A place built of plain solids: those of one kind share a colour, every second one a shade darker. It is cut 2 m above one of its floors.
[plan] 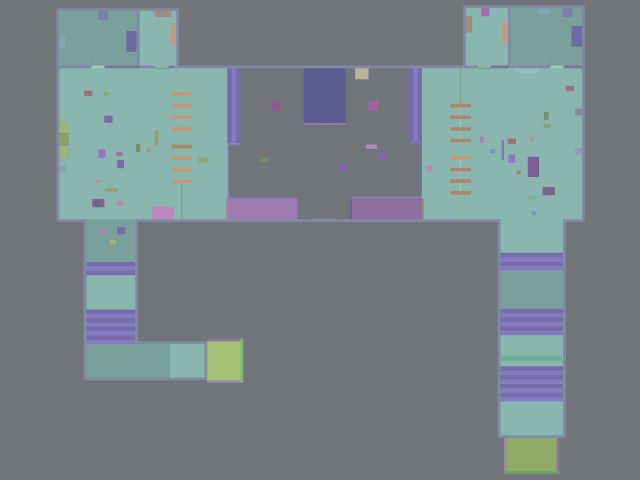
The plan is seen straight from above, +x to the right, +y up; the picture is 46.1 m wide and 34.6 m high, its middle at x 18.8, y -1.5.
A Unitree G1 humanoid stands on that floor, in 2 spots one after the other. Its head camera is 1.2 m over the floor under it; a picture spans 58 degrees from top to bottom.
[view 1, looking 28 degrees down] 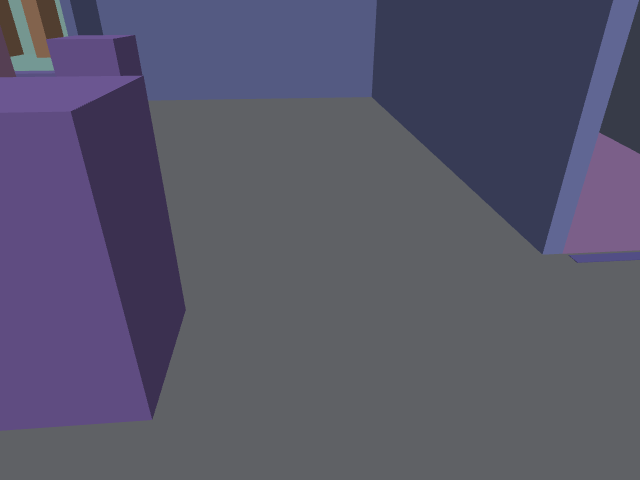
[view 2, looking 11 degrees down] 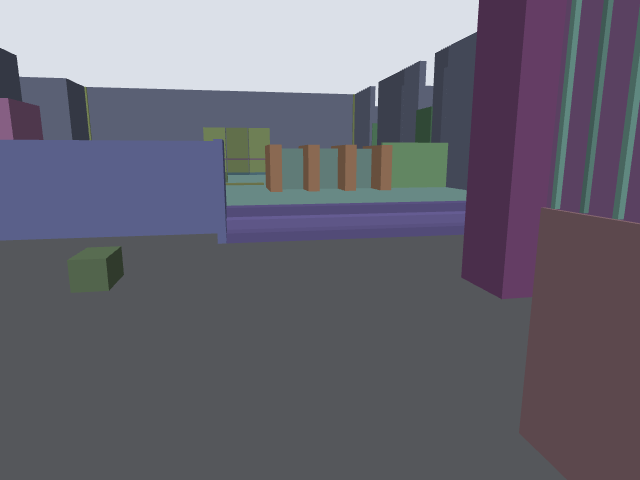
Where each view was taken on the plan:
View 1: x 19.14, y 3.03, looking -5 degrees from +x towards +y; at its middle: ground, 2.56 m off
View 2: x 19.14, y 5.63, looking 169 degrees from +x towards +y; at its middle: ground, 6.29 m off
